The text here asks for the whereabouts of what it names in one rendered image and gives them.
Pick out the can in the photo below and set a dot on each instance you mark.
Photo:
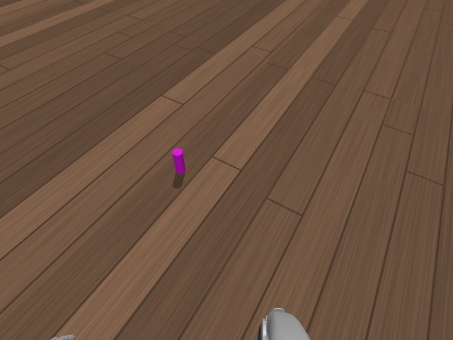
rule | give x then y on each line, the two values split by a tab
179	160

